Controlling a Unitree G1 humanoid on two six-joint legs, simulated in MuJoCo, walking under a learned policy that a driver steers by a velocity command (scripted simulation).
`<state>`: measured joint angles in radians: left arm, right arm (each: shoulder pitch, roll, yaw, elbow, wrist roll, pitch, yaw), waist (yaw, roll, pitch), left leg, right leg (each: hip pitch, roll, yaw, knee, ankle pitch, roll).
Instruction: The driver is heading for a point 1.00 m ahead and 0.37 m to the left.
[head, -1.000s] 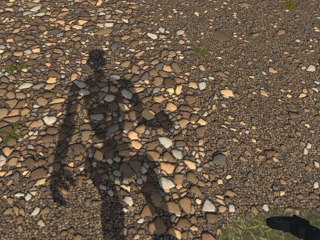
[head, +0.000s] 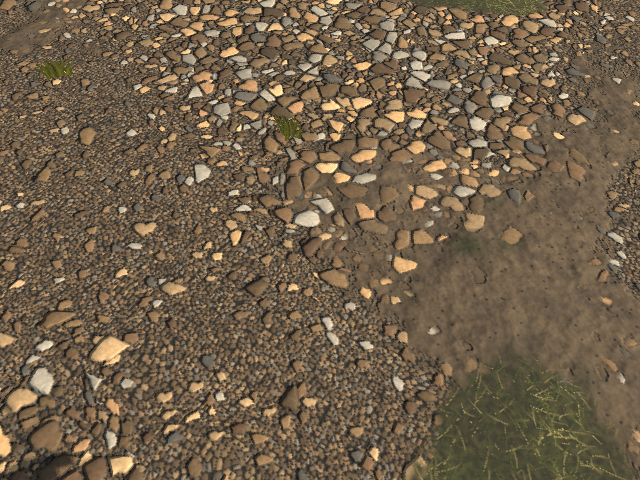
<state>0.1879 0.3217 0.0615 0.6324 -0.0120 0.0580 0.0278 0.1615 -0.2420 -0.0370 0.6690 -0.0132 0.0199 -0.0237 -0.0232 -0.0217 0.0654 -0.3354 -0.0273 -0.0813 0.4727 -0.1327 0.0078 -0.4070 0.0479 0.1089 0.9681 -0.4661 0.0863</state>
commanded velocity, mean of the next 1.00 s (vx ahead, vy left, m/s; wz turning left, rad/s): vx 0.35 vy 0.00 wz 0.36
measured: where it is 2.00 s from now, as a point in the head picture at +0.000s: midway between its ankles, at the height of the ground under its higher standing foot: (69, 258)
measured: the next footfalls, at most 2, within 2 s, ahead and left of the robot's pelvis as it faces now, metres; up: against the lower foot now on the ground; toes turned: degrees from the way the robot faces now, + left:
right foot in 0.10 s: +0.02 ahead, -0.13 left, +0.00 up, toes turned +3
left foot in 0.78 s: +0.24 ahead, +0.21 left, +0.00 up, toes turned +21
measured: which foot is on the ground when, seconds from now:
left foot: down 0.00-0.44, up 0.46-0.76, down 0.78-1.00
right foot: up 0.00-0.08, down 0.10-0.80, up 0.82-1.00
